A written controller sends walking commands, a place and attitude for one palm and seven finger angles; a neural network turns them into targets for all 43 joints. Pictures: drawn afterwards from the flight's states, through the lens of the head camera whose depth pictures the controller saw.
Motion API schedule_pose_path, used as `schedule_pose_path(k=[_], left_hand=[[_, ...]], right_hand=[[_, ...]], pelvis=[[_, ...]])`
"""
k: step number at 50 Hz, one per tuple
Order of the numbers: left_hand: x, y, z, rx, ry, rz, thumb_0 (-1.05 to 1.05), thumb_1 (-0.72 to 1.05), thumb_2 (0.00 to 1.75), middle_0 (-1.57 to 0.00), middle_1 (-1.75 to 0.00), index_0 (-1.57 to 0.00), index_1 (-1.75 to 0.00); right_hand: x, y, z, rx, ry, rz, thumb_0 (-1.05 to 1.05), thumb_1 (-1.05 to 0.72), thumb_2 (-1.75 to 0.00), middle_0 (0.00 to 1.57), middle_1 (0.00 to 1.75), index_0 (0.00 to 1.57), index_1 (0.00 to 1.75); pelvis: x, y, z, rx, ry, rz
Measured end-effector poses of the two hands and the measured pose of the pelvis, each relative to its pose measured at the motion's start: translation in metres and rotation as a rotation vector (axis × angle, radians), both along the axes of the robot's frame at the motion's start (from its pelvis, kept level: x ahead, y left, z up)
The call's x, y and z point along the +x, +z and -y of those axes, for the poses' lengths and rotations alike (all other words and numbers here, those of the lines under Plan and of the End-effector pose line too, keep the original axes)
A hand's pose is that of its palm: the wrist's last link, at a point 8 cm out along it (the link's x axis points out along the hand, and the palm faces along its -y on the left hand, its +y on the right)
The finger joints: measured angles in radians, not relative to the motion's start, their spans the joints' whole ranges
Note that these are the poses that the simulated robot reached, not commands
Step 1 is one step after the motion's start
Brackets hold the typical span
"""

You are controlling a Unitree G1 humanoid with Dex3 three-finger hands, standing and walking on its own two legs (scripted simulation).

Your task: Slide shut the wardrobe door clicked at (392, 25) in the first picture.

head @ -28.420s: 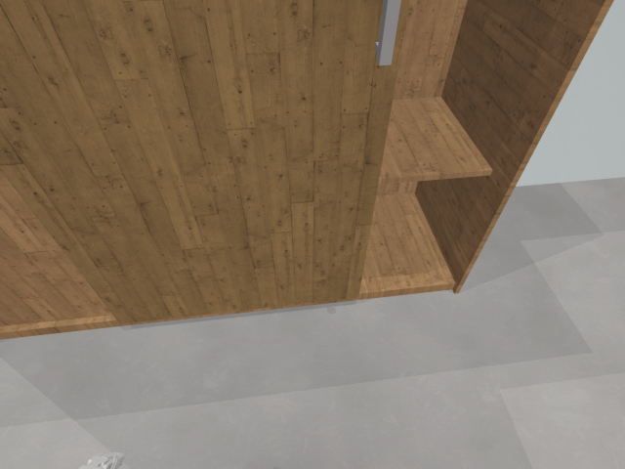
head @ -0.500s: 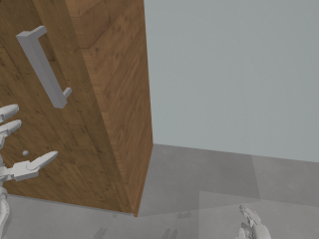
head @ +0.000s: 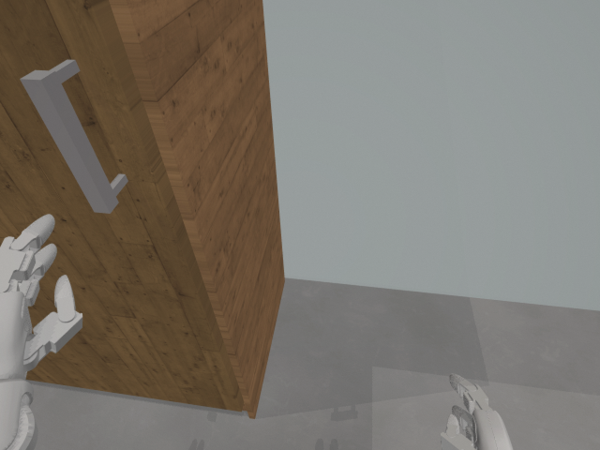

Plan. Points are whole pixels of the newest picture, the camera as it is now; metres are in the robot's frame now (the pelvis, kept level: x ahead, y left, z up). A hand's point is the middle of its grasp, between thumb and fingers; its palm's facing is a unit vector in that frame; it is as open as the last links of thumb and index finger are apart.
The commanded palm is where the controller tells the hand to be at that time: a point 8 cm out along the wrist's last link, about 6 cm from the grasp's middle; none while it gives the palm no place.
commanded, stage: draw the hand back to the body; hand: left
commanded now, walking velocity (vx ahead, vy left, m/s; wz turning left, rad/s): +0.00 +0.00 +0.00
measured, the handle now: (87, 141) +0.36 +0.31 +0.25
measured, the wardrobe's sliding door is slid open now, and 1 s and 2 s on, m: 0.02 0.02 0.02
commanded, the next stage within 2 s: step back with the hand held close in 0.18 s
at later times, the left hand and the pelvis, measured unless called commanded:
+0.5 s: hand (66, 311) +0.19 +0.27 +0.16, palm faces +0.44 -0.79 -0.43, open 7.4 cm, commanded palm +0.13 +0.30 +0.18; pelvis -0.02 +0.01 +0.00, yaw -2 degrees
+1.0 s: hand out of the picture +0.09 +0.29 +0.16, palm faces +0.50 -0.74 -0.44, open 7.4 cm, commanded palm +0.02 +0.33 +0.18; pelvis -0.11 +0.02 -0.03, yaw +1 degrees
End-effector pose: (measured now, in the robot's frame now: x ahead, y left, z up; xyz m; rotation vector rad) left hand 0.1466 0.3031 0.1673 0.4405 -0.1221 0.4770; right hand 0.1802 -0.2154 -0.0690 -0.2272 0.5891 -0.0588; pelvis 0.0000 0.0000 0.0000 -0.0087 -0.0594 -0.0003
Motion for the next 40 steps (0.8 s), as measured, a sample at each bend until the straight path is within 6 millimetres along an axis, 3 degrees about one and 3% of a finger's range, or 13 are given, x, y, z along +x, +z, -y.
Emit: schedule_pose_path(k=[15,20,28,33,40], left_hand=[[-0.005,0.001,0.003,-0.001,-0.002,0.008,0.02,0.89,0.90,-0.21,-0.30,-0.21,-0.30],[-0.004,0.014,-0.003,0.056,-0.011,0.068,0.02,0.89,0.90,-0.21,-0.30,-0.21,-0.30],[0.001,0.007,-0.006,0.103,-0.103,0.021,0.02,0.89,0.90,-0.21,-0.30,-0.21,-0.30],[-0.012,0.008,-0.009,0.149,-0.142,0.027,0.02,0.89,0.90,-0.21,-0.30,-0.21,-0.30],[-0.050,0.013,-0.017,0.194,-0.110,0.103,0.02,0.89,0.90,-0.21,-0.30,-0.21,-0.30]], right_hand=[[-0.013,-0.004,0.003,0.005,-0.013,-0.019,0.02,-0.90,-0.89,0.21,0.30,0.20,0.30],[-0.018,-0.002,0.007,-0.004,-0.025,-0.031,0.02,-0.90,-0.89,0.21,0.30,0.20,0.30],[-0.043,0.002,0.015,-0.028,-0.129,-0.059,0.01,-0.90,-0.89,0.21,0.30,0.20,0.30],[-0.067,0.002,0.014,-0.037,-0.167,-0.070,0.01,-0.90,-0.89,0.21,0.30,0.20,0.30],[-0.101,-0.006,0.007,-0.036,-0.155,-0.067,0.01,-0.90,-0.89,0.21,0.30,0.20,0.30]], pelvis=[[-0.006,0.000,0.002,0.002,-0.002,0.012],[-0.011,0.000,0.000,-0.006,-0.015,-0.018],[-0.028,-0.001,-0.016,0.009,-0.046,-0.058],[-0.044,-0.005,-0.021,0.017,-0.050,-0.055],[-0.072,-0.014,-0.024,0.014,-0.039,-0.041]])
